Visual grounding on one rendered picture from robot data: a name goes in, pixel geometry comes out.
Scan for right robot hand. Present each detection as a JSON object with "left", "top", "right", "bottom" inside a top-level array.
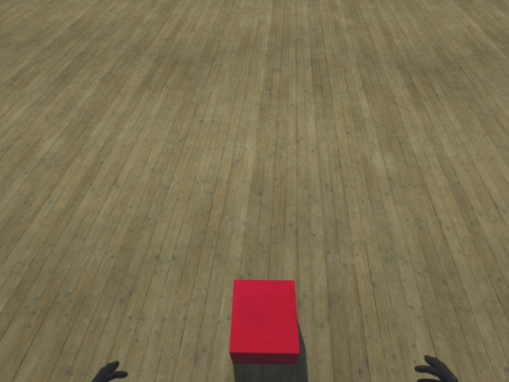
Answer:
[{"left": 414, "top": 355, "right": 458, "bottom": 382}]

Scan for carton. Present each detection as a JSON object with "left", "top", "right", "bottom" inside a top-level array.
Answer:
[{"left": 229, "top": 279, "right": 300, "bottom": 364}]

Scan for left robot hand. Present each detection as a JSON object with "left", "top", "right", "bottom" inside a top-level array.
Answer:
[{"left": 92, "top": 361, "right": 128, "bottom": 382}]

